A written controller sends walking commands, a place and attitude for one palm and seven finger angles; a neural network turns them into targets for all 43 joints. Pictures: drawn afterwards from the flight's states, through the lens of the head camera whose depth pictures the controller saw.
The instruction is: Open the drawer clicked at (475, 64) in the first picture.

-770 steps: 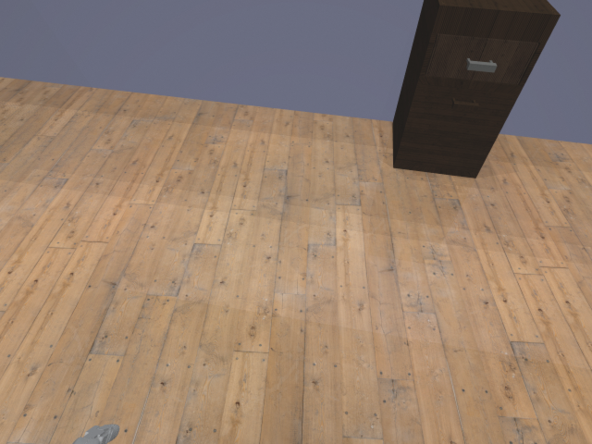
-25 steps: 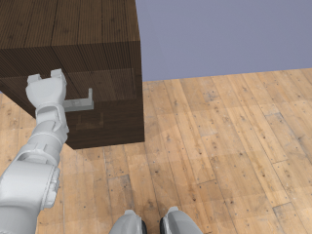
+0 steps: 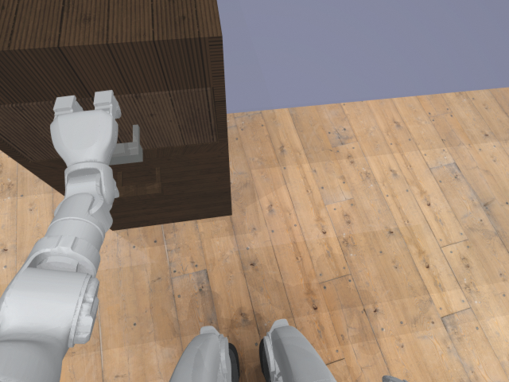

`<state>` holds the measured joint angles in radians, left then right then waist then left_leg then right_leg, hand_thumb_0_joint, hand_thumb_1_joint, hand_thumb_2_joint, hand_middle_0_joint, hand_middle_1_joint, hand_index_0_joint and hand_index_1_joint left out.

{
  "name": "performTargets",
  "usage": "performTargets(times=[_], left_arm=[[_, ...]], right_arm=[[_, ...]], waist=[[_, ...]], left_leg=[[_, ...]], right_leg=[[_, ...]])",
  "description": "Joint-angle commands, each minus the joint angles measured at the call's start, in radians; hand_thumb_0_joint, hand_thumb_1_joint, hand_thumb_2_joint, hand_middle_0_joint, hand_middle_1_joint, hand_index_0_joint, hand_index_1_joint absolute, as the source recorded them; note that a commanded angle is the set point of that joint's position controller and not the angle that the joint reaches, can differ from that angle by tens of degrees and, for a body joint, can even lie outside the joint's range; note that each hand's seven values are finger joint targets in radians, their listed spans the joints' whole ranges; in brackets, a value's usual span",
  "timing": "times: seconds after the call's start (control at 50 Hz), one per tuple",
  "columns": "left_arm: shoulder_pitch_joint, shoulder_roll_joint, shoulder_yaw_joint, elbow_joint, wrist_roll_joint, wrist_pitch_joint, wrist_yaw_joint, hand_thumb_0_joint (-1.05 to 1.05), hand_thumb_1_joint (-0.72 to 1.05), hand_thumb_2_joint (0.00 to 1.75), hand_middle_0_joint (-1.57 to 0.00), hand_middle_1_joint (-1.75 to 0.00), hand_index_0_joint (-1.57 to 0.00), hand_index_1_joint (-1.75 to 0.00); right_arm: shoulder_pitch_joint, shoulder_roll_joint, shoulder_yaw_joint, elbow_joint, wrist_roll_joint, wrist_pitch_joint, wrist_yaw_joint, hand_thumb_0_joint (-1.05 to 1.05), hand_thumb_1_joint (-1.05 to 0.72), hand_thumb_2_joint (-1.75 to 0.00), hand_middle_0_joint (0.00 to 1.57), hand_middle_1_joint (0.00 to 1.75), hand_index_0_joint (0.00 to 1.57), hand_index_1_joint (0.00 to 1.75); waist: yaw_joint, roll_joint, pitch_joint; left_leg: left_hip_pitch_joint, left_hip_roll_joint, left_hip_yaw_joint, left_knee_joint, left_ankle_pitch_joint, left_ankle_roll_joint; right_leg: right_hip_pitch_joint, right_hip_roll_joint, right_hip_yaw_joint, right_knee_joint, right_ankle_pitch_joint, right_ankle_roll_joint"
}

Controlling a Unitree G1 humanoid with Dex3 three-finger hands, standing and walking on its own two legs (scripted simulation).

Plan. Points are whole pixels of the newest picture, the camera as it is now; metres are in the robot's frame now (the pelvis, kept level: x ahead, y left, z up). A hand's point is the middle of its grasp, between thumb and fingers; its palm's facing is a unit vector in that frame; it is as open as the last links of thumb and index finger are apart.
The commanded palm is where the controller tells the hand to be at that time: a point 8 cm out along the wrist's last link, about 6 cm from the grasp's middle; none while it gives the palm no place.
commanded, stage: move the hooked fingers above the handle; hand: left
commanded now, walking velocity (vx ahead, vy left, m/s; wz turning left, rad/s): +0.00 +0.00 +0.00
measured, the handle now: (111, 143) +0.54 +0.23 -0.08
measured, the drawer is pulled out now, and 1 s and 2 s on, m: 0.00 0.00 0.00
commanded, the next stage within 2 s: lower the fingers behind the handle in 1.66 s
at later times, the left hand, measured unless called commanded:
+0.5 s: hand (132, 146) +0.50 +0.18 -0.03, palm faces +0.11 -0.05 -0.99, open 13.8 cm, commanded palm +0.48 +0.22 +0.04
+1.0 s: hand (151, 148) +0.50 +0.15 -0.03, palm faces -0.06 -0.18 -0.98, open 13.8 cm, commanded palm +0.48 +0.21 +0.04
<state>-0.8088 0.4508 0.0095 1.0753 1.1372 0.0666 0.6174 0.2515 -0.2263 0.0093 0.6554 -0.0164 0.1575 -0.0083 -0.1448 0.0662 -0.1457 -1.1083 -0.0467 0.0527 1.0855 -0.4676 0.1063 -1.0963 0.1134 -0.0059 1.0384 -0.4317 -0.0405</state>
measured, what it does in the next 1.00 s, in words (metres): stands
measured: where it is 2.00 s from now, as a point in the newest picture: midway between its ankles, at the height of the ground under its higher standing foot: outside the picture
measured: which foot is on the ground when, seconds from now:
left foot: down 0.00-1.00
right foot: down 0.00-1.00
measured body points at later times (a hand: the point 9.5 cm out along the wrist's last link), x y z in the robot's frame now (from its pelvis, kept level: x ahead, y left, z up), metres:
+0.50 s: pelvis +0.00 +0.00 -0.01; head +0.16 +0.01 +0.41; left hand +0.49 +0.18 +0.02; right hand +0.04 -0.28 -0.13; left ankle +0.01 +0.05 -0.65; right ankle +0.02 -0.10 -0.65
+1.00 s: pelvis +0.01 +0.00 +0.00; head +0.15 +0.02 +0.42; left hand +0.49 +0.15 +0.02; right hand +0.03 -0.30 -0.11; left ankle +0.01 +0.05 -0.65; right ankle +0.02 -0.10 -0.65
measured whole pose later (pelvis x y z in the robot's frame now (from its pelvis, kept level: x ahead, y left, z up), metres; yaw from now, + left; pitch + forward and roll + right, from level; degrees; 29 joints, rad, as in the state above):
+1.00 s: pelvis +0.01 +0.00 +0.00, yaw +0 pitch +28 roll -4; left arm -0.76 0.41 -0.02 0.99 1.13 -0.21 0.42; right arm 0.32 -0.29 -0.04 0.63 -0.04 0.15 -0.03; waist -0.18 0.05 -0.20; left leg -1.10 -0.04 0.03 1.13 -0.51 0.10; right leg -1.08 0.12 -0.03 1.06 -0.47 -0.05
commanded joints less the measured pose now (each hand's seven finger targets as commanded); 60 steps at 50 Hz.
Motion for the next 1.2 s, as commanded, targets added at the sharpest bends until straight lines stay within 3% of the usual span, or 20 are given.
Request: performTargets(times=[0.0,0.08,0.16,0.24,0.32,0.42,0.52,0.56,0.6,0.68,0.7,0.76,0.8,0.86,0.9,0.94,1.0,1.08,1.12,1.18], left_arm=[[-0.473,0.339,0.049,-0.081,-0.106,0.127,-0.101,0.00,-0.50,0.30,-0.30,-1.20,-0.30,-1.20],[-0.451,-0.122,-0.329,-0.041,-0.136,0.029,-0.323,0.00,-0.50,0.30,-0.30,-1.20,-0.30,-1.20],[-0.361,-0.176,-0.346,-0.027,-0.148,-0.126,-0.413,0.00,-0.50,0.30,-0.30,-1.20,-0.30,-1.20],[-0.443,0.127,-0.080,-0.201,-0.084,-0.272,-0.323,0.00,-0.50,0.30,-0.30,-1.20,-0.30,-1.20],[-0.475,0.465,0.195,-0.287,-0.010,-0.221,-0.101,0.00,-0.50,0.30,-0.30,-1.20,-0.30,-1.20],[-0.425,0.417,0.148,-0.248,0.029,-0.036,0.090,0.00,-0.50,0.30,-0.30,-1.20,-0.30,-1.20],[-0.507,0.457,0.147,-0.186,-0.041,0.123,0.064,0.00,-0.50,0.30,-0.30,-1.20,-0.30,-1.20],[-0.512,0.439,0.120,-0.123,-0.080,0.143,-0.014,0.00,-0.50,0.30,-0.30,-1.20,-0.30,-1.20],[-0.491,0.336,0.037,-0.047,-0.115,0.140,-0.103,0.00,-0.50,0.30,-0.30,-1.20,-0.30,-1.20],[-0.498,-0.066,-0.304,-0.015,-0.125,0.028,-0.317,0.00,-0.50,0.30,-0.30,-1.20,-0.30,-1.20],[-0.446,-0.070,-0.292,-0.012,-0.128,-0.017,-0.352,0.00,-0.50,0.30,-0.30,-1.20,-0.30,-1.20],[-0.408,-0.143,-0.329,-0.040,-0.139,-0.127,-0.407,0.00,-0.50,0.30,-0.30,-1.20,-0.30,-1.20],[-0.421,-0.042,-0.232,-0.115,-0.126,-0.211,-0.400,0.00,-0.50,0.30,-0.30,-1.20,-0.30,-1.20],[-0.456,0.229,0.003,-0.233,-0.065,-0.286,-0.282,0.00,-0.50,0.30,-0.30,-1.20,-0.30,-1.20],[-0.432,0.424,0.171,-0.269,-0.027,-0.257,-0.164,0.00,-0.50,0.30,-0.30,-1.20,-0.30,-1.20],[-0.424,0.482,0.210,-0.327,-0.012,-0.197,-0.063,0.00,-0.50,0.30,-0.30,-1.20,-0.30,-1.20],[-0.368,0.473,0.198,-0.326,0.015,-0.102,0.059,0.00,-0.50,0.30,-0.30,-1.20,-0.30,-1.20],[-0.431,0.442,0.159,-0.268,-0.008,0.034,0.115,0.00,-0.50,0.30,-0.30,-1.20,-0.30,-1.20],[-0.441,0.447,0.154,-0.204,-0.036,0.091,0.066,0.00,-0.50,0.30,-0.30,-1.20,-0.30,-1.20],[-0.438,0.265,0.015,-0.080,-0.114,0.123,-0.078,0.00,-0.50,0.30,-0.30,-1.20,-0.30,-1.20]], right_arm=[[0.219,-0.209,-0.072,-0.034,0.020,-0.026,-0.016,0.00,-0.90,-0.90,0.20,0.30,0.20,0.30],[0.225,-0.183,-0.079,-0.014,0.019,-0.058,-0.023,0.00,-0.90,-0.90,0.20,0.30,0.20,0.30],[0.210,-0.179,-0.079,0.008,0.002,-0.065,-0.016,0.00,-0.90,-0.90,0.20,0.30,0.20,0.30],[0.210,-0.187,-0.088,-0.018,-0.014,-0.048,-0.020,0.00,-0.90,-0.90,0.20,0.30,0.20,0.30],[0.175,-0.187,-0.073,-0.097,-0.023,-0.010,-0.025,0.00,-0.90,-0.90,0.20,0.30,0.20,0.30],[0.127,-0.187,-0.063,-0.110,-0.022,-0.010,-0.019,0.00,-0.90,-0.90,0.20,0.30,0.20,0.30],[0.161,-0.203,-0.063,-0.073,0.004,-0.016,-0.014,0.00,-0.90,-0.90,0.20,0.30,0.20,0.30],[0.190,-0.208,-0.064,-0.052,0.015,-0.017,-0.017,0.00,-0.90,-0.90,0.20,0.30,0.20,0.30],[0.214,-0.209,-0.064,-0.035,0.022,-0.024,-0.024,0.00,-0.90,-0.90,0.20,0.30,0.20,0.30],[0.227,-0.188,-0.069,-0.010,0.025,-0.062,-0.031,0.00,-0.90,-0.90,0.20,0.30,0.20,0.30],[0.230,-0.190,-0.072,-0.001,0.016,-0.068,-0.031,0.00,-0.90,-0.90,0.20,0.30,0.20,0.30],[0.223,-0.179,-0.077,0.012,0.004,-0.072,-0.019,0.00,-0.90,-0.90,0.20,0.30,0.20,0.30],[0.228,-0.183,-0.088,0.012,-0.007,-0.063,-0.019,0.00,-0.90,-0.90,0.20,0.30,0.20,0.30],[0.224,-0.190,-0.085,-0.023,-0.020,-0.045,-0.022,0.00,-0.90,-0.90,0.20,0.30,0.20,0.30],[0.209,-0.190,-0.080,-0.059,-0.026,-0.022,-0.023,0.00,-0.90,-0.90,0.20,0.30,0.20,0.30],[0.171,-0.183,-0.071,-0.107,-0.027,-0.002,-0.022,0.00,-0.90,-0.90,0.20,0.30,0.20,0.30],[0.132,-0.183,-0.064,-0.122,-0.025,0.001,-0.021,0.00,-0.90,-0.90,0.20,0.30,0.20,0.30],[0.128,-0.186,-0.059,-0.088,-0.009,-0.009,-0.017,0.00,-0.90,-0.90,0.20,0.30,0.20,0.30],[0.172,-0.199,-0.068,-0.059,0.000,-0.014,-0.013,0.00,-0.90,-0.90,0.20,0.30,0.20,0.30],[0.217,-0.202,-0.080,-0.029,0.015,-0.025,-0.010,0.00,-0.90,-0.90,0.20,0.30,0.20,0.30]], waist=[[-0.035,-0.015,-0.674],[-0.141,-0.052,-0.359],[-0.120,0.007,-0.215],[-0.026,0.109,-0.395],[0.057,0.141,-0.545],[0.072,0.094,-0.668],[0.034,0.029,-0.789],[-0.001,-0.014,-0.748],[-0.041,-0.044,-0.637],[-0.148,-0.055,-0.368],[-0.123,-0.027,-0.334],[-0.122,0.033,-0.275],[-0.084,0.082,-0.303],[0.005,0.149,-0.475],[0.060,0.173,-0.556],[0.082,0.127,-0.604],[0.111,0.098,-0.702],[0.075,0.044,-0.734],[0.043,0.028,-0.758],[-0.040,-0.040,-0.661]], left_leg=[[0.519,0.045,-0.107,-0.179,0.439,-0.051],[0.548,0.060,-0.122,-0.194,0.329,-0.035],[0.511,0.062,-0.161,-0.182,0.275,-0.048],[0.499,0.059,-0.167,-0.115,0.375,-0.072],[0.403,0.037,-0.140,-0.072,0.459,-0.084],[0.408,0.049,-0.133,-0.058,0.525,-0.092],[0.491,0.046,-0.120,-0.132,0.495,-0.076],[0.478,0.039,-0.108,-0.159,0.444,-0.057],[0.482,0.042,-0.105,-0.183,0.396,-0.045],[0.505,0.056,-0.120,-0.182,0.299,-0.031],[0.516,0.060,-0.131,-0.181,0.286,-0.038],[0.521,0.062,-0.158,-0.162,0.303,-0.049],[0.528,0.066,-0.164,-0.136,0.363,-0.059],[0.481,0.055,-0.155,-0.086,0.451,-0.075],[0.452,0.046,-0.143,-0.073,0.518,-0.088],[0.389,0.032,-0.119,-0.062,0.530,-0.077],[0.390,0.035,-0.107,-0.060,0.567,-0.083],[0.427,0.038,-0.106,-0.110,0.522,-0.073],[0.484,0.045,-0.107,-0.135,0.519,-0.071],[0.538,0.048,-0.103,-0.174,0.488,-0.051]], right_leg=[[0.448,-0.045,0.013,-0.210,0.377,0.028],[0.264,-0.044,0.009,-0.289,0.253,0.021],[0.100,-0.044,-0.002,-0.244,0.149,-0.007],[0.077,-0.042,0.005,-0.130,0.179,-0.032],[0.176,-0.036,0.008,-0.052,0.217,-0.036],[0.242,-0.040,0.004,-0.025,0.320,-0.018],[0.416,-0.044,0.006,-0.115,0.376,0.015],[0.469,-0.045,0.015,-0.168,0.376,0.029],[0.447,-0.046,0.014,-0.213,0.344,0.031],[0.252,-0.047,0.017,-0.276,0.234,0.024],[0.209,-0.043,0.011,-0.268,0.198,0.016],[0.094,-0.041,0.001,-0.226,0.166,-0.004],[0.068,-0.040,0.002,-0.182,0.187,-0.019],[0.108,-0.036,0.008,-0.095,0.231,-0.035],[0.170,-0.033,0.008,-0.057,0.270,-0.039],[0.269,-0.035,0.022,-0.048,0.327,-0.031],[0.332,-0.038,0.029,-0.027,0.398,-0.026],[0.411,-0.045,0.024,-0.081,0.413,-0.004],[0.447,-0.045,0.013,-0.121,0.425,0.013],[0.455,-0.044,0.013,-0.207,0.426,0.029]])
